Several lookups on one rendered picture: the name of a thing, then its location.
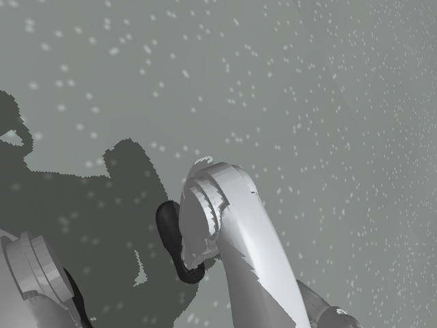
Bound right robot hand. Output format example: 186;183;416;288
296;280;331;328

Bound right robot arm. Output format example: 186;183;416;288
318;306;364;328

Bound left robot foot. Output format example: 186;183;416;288
64;269;93;328

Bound right robot foot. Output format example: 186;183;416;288
156;201;205;284

